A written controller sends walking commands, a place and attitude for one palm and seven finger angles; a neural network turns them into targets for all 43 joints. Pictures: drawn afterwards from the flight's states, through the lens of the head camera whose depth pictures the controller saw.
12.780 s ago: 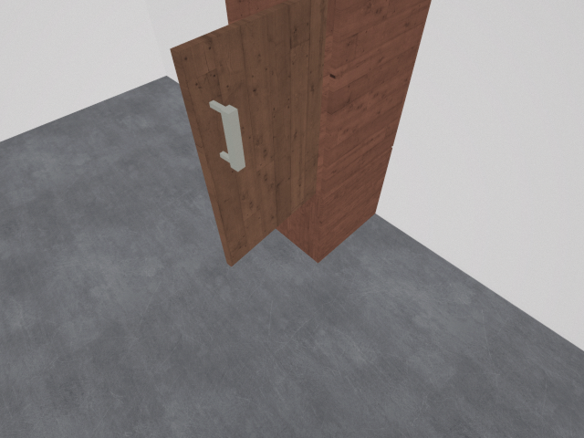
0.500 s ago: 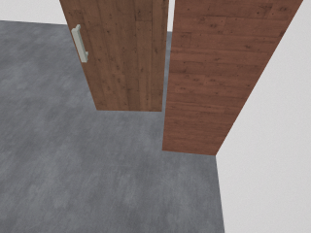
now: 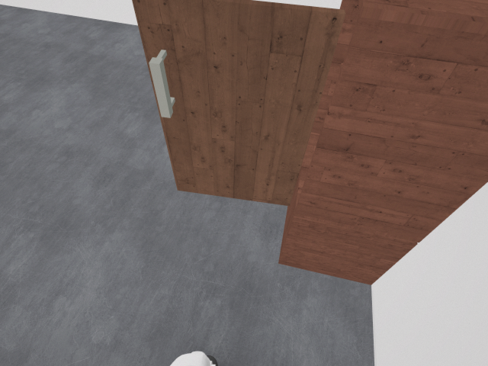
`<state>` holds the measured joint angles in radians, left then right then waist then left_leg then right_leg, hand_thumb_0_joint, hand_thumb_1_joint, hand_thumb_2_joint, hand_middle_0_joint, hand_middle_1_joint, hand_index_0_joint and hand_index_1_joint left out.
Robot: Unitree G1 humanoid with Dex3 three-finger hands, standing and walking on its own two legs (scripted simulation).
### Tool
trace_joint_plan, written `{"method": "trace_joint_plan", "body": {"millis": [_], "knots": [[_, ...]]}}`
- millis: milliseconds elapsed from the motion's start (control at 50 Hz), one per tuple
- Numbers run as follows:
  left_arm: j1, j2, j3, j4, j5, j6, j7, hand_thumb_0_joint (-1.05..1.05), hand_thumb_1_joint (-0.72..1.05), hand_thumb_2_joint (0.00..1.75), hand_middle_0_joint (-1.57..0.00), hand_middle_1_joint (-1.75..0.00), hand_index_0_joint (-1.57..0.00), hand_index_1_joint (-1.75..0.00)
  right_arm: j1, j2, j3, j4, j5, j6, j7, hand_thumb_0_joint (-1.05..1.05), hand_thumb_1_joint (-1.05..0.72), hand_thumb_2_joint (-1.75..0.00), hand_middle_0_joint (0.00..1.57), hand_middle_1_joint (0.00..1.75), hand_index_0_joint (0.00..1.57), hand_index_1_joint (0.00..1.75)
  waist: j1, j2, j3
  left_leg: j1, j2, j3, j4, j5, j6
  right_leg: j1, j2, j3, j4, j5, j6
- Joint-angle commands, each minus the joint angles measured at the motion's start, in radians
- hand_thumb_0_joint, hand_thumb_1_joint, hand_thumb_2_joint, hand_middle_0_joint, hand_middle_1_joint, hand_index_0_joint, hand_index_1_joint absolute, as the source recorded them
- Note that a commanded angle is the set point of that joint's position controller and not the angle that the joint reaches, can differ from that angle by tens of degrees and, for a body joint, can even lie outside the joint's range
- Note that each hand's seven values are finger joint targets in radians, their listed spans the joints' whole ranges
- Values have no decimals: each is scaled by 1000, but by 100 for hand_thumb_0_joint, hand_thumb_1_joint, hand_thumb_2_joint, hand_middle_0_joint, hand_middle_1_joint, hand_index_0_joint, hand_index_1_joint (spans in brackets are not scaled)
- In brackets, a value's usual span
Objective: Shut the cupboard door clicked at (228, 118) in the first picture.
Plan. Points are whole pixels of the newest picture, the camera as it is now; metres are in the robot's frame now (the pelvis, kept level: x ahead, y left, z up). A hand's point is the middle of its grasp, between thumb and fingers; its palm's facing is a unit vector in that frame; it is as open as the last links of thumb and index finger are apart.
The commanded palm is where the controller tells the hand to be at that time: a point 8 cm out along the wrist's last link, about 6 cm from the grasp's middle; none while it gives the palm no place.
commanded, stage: take the last steps up to it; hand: left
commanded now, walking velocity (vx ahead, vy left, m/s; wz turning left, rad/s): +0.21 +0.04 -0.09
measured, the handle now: (164, 84) +0.62 +0.24 +0.09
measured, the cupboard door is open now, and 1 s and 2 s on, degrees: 95 95 95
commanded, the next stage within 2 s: come to a stop and stand still in 0.16 s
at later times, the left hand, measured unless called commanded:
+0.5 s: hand (165, 306) +0.24 +0.18 -0.16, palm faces -0.10 -0.97 -0.20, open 7.4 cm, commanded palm none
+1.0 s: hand (143, 361) +0.14 +0.20 -0.17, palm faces -0.05 -0.96 -0.28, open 7.4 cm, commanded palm none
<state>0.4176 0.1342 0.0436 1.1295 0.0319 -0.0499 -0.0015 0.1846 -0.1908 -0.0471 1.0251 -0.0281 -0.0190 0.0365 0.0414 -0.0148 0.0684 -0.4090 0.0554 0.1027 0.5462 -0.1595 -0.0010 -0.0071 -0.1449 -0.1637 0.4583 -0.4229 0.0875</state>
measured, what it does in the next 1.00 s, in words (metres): walks ahead: right foot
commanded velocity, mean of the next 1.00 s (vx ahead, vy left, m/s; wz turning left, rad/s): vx -0.06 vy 0.00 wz -0.02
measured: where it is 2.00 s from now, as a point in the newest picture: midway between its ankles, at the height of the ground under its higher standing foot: outside the picture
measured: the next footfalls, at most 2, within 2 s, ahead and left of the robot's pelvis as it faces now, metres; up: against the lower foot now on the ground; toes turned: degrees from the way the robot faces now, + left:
right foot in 0.40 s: +0.13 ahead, -0.11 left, +0.00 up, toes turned -5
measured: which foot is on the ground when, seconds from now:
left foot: down 0.00-1.00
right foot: down 0.00-0.00, up 0.02-0.38, down 0.40-1.00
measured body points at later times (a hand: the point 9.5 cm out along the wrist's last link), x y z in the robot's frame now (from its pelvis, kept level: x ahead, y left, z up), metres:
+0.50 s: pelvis +0.13 +0.02 +0.01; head +0.16 +0.01 +0.45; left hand +0.24 +0.23 -0.14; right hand +0.10 -0.19 -0.16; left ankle +0.09 +0.11 -0.72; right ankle +0.15 -0.09 -0.73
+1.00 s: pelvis +0.10 +0.01 -0.01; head +0.13 -0.01 +0.44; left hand +0.14 +0.25 -0.15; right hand +0.17 -0.23 -0.16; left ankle +0.10 +0.12 -0.73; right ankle +0.09 -0.11 -0.72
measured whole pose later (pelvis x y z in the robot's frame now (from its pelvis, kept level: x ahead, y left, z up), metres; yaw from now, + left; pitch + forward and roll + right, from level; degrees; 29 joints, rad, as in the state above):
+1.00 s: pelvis +0.10 +0.01 -0.01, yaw -5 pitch -2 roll +1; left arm 0.27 0.19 0.02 1.01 0.02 0.01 0.05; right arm 0.18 -0.17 -0.04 0.94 -0.01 0.01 -0.02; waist 0.00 0.01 0.09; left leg -0.26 0.00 0.07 0.66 -0.35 0.01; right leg -0.29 -0.02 0.00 0.71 -0.39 -0.01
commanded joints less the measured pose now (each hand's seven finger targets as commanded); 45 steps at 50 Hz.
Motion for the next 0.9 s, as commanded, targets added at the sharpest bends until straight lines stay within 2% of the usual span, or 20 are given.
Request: {"method": "trace_joint_plan", "body": {"millis": [0,60,140,260,320,360,380,400,460,520,600,660,740,760,780,800,820,840,860,880], "knots": [[-62,88,8,-109,-19,-6,11,0,90,90,-20,-30,-20,-30,398,-259,-65,47,1,-24,-51,0,-90,-90,20,30,20,30,-175,295,-240,585,346,-464,-238,57,184,-556,88,79,724,-191,-101],[-116,72,17,-99,-8,4,5,0,90,90,-20,-30,-20,-30,155,-124,-26,-11,2,-35,-56,0,-90,-90,20,30,20,30,-78,177,-33,231,290,-299,-330,-93,162,-579,-2,148,824,14,-112],[-60,39,15,-83,-6,26,2,0,90,90,-20,-30,-20,-30,143,-60,-8,-4,2,-62,-66,0,-90,-90,20,30,20,30,-28,94,-51,218,251,-141,-341,182,159,-516,2,140,676,96,-91],[-138,35,4,-129,-9,35,4,0,90,90,-20,-30,-20,-30,116,-74,-3,-1,-2,-50,-63,0,-90,-90,20,30,20,30,-22,60,-38,209,233,-69,-304,311,178,-383,37,106,328,150,-87],[-101,55,2,-117,-10,36,15,0,90,90,-20,-30,-20,-30,80,-80,5,5,2,-36,-72,0,-90,-90,20,30,20,30,5,33,-70,193,201,-37,-176,419,123,-210,71,95,131,264,-85],[-72,122,10,-111,-8,33,24,0,90,90,-20,-30,-20,-30,81,-63,3,12,16,-18,-73,0,-90,-90,20,30,20,30,10,-31,-85,150,101,-1,-74,196,32,-120,14,195,9,607,-105],[-97,167,10,-117,-8,30,27,0,90,90,-20,-30,-20,-30,118,-49,1,15,25,-5,-69,0,-90,-90,20,30,20,30,-20,-83,-80,121,38,6,-45,1,-7,-136,-89,297,13,785,-175],[-135,196,9,-125,-12,33,28,0,90,90,-20,-30,-20,-30,155,-26,4,29,28,9,-64,0,-90,-90,20,30,20,30,-44,-84,-51,144,8,1,-47,-122,-22,-191,-154,292,-6,834,-221],[-178,175,7,-138,-23,36,43,0,90,90,-20,-30,-20,-30,195,-19,2,61,30,32,-68,0,-90,-90,20,30,20,30,-59,-160,-144,225,22,-5,-28,-33,-22,-163,-117,252,21,892,-220],[-167,182,20,-139,-25,46,52,0,90,90,-20,-30,-20,-30,192,-38,-9,57,28,35,-76,0,-90,-90,20,30,20,30,-44,-84,-186,232,34,-3,-3,166,-26,-104,-110,223,97,1043,-213],[-204,157,23,-162,-24,60,50,0,90,90,-20,-30,-20,-30,179,-55,-23,37,18,46,-82,0,-90,-90,20,30,20,30,-50,99,-171,313,124,-61,-53,445,11,-230,-19,157,156,717,-163],[-249,99,23,-185,-21,86,46,0,90,90,-20,-30,-20,-30,145,-88,-30,17,0,43,-87,0,-90,-90,20,30,20,30,-58,188,-51,231,274,-170,-181,549,160,-359,115,127,415,-56,-108],[-223,78,26,-176,-18,91,41,0,90,90,-20,-30,-20,-30,69,-90,-20,-10,-7,31,-89,0,-90,-90,20,30,20,30,-29,174,-8,218,252,-126,-161,511,176,-360,107,153,396,-71,-105],[-108,139,5,-119,-29,70,69,0,90,90,-20,-30,-20,-30,-13,-176,-41,-51,24,16,-73,0,-90,-90,20,30,20,30,7,207,-101,297,255,-90,75,745,114,-396,55,198,259,41,-119],[-101,159,14,-179,-21,51,66,0,90,90,-20,-30,-20,-30,14,-95,-32,-116,17,22,-56,0,-90,-90,20,30,20,30,17,72,-80,152,157,-35,133,362,65,-288,47,248,92,317,-137],[-83,198,30,-173,-10,25,58,0,90,90,-20,-30,-20,-30,28,-44,-18,-141,13,16,-53,0,-90,-90,20,30,20,30,8,-38,-120,78,26,27,256,28,19,-168,-95,457,21,791,-199],[-74,231,21,-156,-10,6,62,0,90,90,-20,-30,-20,-30,49,-2,-8,-141,21,19,-52,0,-90,-90,20,30,20,30,-12,-198,-154,-25,-27,-30,351,-373,2,-63,-191,532,28,1075,-299],[-76,211,4,-172,2,0,63,0,90,90,-20,-30,-20,-30,70,-11,-13,-149,24,18,-54,0,-90,-90,20,30,20,30,-23,-133,-168,-3,-37,-73,335,-414,-3,-75,-164,449,51,1124,-324],[-122,211,4,-190,8,7,63,0,90,90,-20,-30,-20,-30,88,2,-16,-150,29,21,-52,0,-90,-90,20,30,20,30,-57,-90,-170,28,-51,-58,258,-398,-4,-91,-108,380,72,1052,-291],[-154,211,9,-198,4,15,65,0,90,90,-20,-30,-20,-30,104,-4,-13,-136,29,27,-50,0,-90,-90,20,30,20,30,-78,-174,-176,72,-51,-45,164,-319,-1,-110,-70,361,111,981,-257]]}}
